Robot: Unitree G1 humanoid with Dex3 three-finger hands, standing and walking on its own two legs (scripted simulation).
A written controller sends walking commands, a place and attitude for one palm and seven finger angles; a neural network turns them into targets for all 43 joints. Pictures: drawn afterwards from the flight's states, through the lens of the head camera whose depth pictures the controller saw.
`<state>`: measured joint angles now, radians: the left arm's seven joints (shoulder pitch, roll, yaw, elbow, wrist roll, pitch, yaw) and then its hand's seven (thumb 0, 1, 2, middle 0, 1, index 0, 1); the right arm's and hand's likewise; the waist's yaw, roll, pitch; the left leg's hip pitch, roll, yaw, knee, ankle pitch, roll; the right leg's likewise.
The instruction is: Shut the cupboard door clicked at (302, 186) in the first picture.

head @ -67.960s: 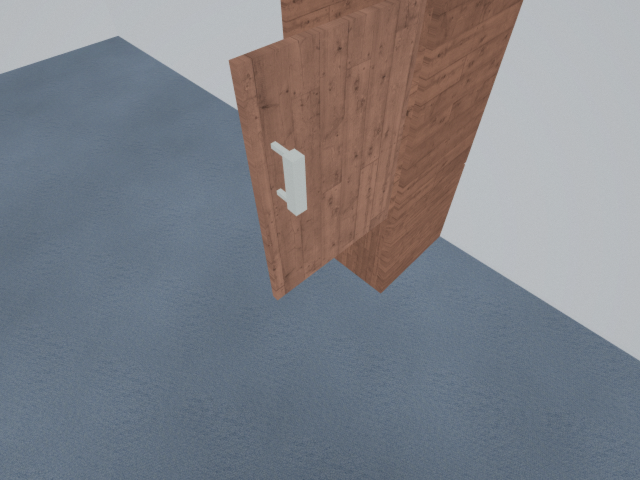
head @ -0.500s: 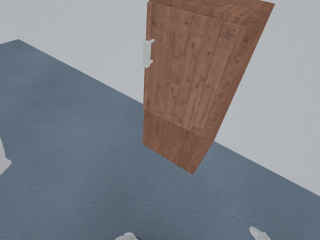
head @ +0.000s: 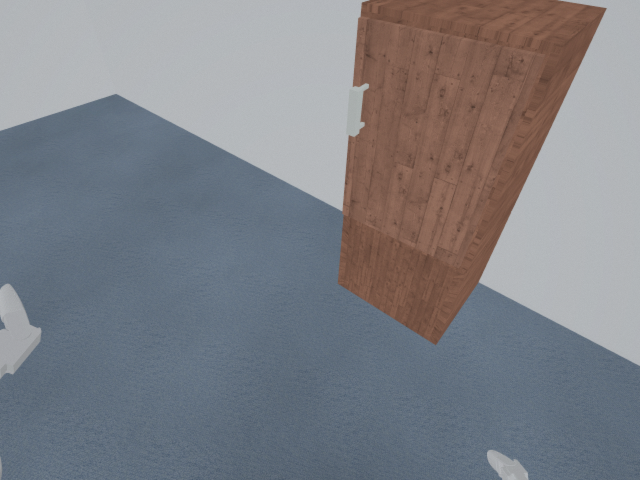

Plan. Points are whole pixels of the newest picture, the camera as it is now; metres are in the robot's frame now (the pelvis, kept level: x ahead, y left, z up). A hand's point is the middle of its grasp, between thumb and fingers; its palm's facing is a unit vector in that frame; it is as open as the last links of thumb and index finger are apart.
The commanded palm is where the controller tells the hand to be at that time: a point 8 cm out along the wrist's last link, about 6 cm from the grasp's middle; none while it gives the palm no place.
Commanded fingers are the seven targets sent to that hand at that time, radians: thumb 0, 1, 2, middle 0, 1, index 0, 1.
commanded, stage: stop stepping back and stand still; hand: left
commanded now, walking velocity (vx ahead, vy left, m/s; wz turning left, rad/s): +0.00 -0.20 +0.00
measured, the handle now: (358, 109) +0.99 +0.00 +0.04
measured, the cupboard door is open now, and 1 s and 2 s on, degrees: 3 3 3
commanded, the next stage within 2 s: let the arm hang, fingers relaxed in 0.42 s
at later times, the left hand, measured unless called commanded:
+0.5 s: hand (75, 317) +0.22 +0.28 +0.15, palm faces +0.38 -0.78 -0.50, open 7.4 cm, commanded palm none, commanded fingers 0.00 0.90 0.90 -0.20 -0.30 -0.20 -0.30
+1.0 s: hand out of the picture +0.03 +0.21 -0.17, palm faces +0.01 -0.97 -0.23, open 7.0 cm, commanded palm none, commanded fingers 0.00 0.90 0.90 -0.20 -0.30 -0.20 -0.30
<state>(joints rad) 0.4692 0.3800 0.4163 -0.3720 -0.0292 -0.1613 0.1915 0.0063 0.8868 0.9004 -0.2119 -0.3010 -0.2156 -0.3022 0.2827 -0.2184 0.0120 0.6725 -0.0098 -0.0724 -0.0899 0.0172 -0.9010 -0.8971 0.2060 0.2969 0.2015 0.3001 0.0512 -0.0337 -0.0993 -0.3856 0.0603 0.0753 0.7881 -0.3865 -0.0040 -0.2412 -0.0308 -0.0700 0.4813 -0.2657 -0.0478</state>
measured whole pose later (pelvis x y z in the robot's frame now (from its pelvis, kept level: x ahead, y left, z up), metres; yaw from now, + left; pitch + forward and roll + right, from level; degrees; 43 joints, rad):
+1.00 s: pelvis +0.00 +0.02 +0.00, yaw +0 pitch -1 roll +0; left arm 0.27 0.20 0.01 1.04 0.02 0.01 0.01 -0.03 0.97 0.90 -0.21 -0.30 -0.21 -0.30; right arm 0.23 -0.18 0.01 1.04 -0.02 0.04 -0.01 0.01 -0.91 -0.90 0.20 0.30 0.20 0.30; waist 0.00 0.01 0.04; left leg -0.20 0.02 0.05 0.44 -0.21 0.00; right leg -0.19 0.02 -0.02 0.41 -0.20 -0.02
